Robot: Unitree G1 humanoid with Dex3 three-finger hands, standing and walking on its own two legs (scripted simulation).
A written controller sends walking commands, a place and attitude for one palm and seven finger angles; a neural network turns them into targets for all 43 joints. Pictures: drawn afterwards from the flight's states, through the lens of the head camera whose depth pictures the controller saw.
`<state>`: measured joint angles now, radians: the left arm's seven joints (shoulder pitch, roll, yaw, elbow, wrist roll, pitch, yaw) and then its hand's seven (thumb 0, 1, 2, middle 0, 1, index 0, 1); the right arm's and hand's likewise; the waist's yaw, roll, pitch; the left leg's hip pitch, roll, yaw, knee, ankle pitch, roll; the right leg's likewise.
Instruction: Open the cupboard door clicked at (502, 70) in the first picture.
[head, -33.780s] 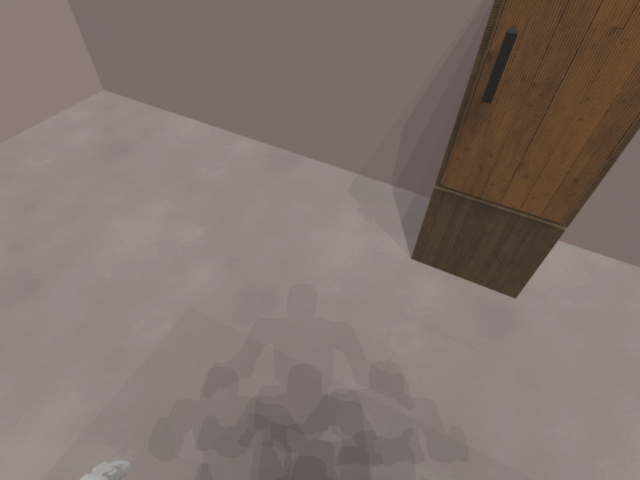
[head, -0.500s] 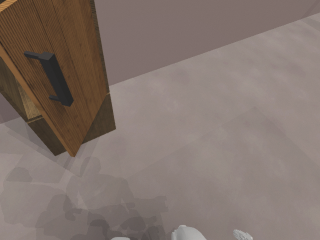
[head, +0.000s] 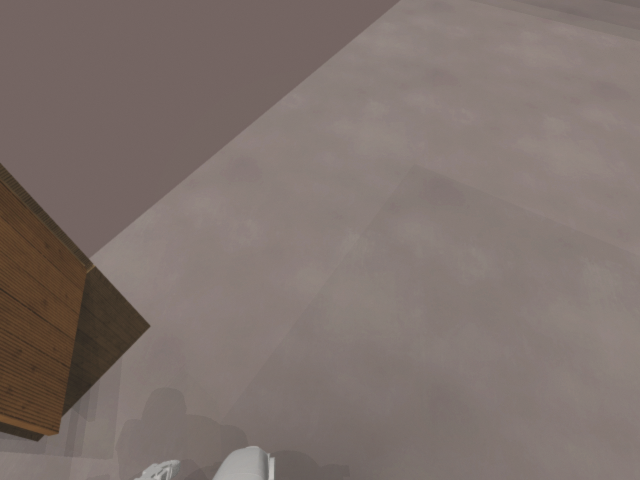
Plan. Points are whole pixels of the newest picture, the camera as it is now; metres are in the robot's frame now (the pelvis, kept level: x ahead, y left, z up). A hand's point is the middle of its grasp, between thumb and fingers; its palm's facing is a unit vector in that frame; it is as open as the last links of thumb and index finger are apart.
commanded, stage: walk to a spot facing it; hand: left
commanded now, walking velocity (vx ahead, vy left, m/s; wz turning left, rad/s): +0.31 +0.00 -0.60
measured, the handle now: out of the picture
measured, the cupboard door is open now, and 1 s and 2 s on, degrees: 46 46 46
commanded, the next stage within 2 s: turn to face it in 1.58 s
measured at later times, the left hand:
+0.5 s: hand (197, 372) +0.29 +0.22 -0.17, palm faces -0.26 -0.95 -0.15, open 7.4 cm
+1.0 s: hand (300, 263) +0.50 +0.06 -0.16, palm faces -0.46 -0.85 -0.25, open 7.1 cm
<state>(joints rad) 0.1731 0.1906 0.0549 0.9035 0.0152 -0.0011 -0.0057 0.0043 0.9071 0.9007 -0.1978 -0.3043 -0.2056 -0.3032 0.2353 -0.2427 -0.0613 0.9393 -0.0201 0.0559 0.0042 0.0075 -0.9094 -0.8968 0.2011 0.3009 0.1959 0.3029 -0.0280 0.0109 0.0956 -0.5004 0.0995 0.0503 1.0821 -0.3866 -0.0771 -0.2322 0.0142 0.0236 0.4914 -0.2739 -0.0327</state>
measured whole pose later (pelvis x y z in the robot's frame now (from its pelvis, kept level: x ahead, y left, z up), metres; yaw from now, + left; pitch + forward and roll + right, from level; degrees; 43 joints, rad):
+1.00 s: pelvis +0.37 -0.09 +0.00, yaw -31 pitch +2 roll +2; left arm 0.27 0.18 0.07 1.03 0.00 -0.08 0.01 -0.01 0.95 0.90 -0.20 -0.30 -0.20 -0.30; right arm 0.23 -0.16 -0.05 0.99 -0.01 -0.02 -0.02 0.01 -0.93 -0.90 0.20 0.30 0.20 0.30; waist -0.03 0.00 0.06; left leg -0.61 0.14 0.00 1.10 -0.22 -0.04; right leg -0.12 0.10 -0.05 0.35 -0.25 -0.14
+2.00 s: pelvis +0.76 -0.34 +0.00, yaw -38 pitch +1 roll +2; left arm 0.12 0.15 0.05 0.97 0.00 -0.06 0.04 -0.03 0.96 0.90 -0.20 -0.30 -0.21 -0.30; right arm 0.33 -0.10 -0.02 1.08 0.00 0.04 -0.02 0.00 -0.91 -0.90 0.20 0.30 0.20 0.30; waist -0.06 -0.01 0.07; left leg -0.49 0.09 0.02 1.16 -0.41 -0.04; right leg -0.25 -0.02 -0.22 0.48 -0.27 -0.10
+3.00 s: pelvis +0.81 -0.42 +0.00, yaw -1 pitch +0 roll +3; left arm 0.24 0.19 0.05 0.91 0.03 -0.01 0.02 0.01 0.92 0.90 -0.20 -0.30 -0.21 -0.30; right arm 0.10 -0.25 -0.08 0.94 -0.01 0.08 0.03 0.00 -0.91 -0.90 0.20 0.30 0.19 0.30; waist 0.00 -0.03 0.11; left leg -0.40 0.03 0.08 0.83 -0.45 -0.06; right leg -0.21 -0.15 -0.26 0.56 -0.34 -0.01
